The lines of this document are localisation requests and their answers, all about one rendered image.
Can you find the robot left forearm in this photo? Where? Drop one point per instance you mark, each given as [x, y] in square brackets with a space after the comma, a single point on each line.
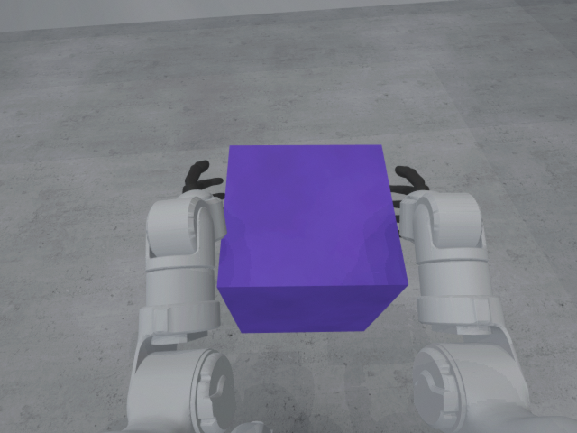
[180, 280]

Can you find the robot right hand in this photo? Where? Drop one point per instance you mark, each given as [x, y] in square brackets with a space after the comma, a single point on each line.
[414, 178]

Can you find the robot left hand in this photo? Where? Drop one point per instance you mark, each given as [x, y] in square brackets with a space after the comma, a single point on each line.
[192, 181]

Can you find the robot right upper arm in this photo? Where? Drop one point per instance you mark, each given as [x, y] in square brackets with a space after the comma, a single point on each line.
[476, 387]

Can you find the carton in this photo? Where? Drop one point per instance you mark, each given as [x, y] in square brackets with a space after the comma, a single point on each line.
[312, 241]

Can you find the robot right forearm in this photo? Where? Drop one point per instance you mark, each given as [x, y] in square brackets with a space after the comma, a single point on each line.
[456, 294]

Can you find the robot left upper arm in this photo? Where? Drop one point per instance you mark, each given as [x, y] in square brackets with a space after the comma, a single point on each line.
[183, 391]

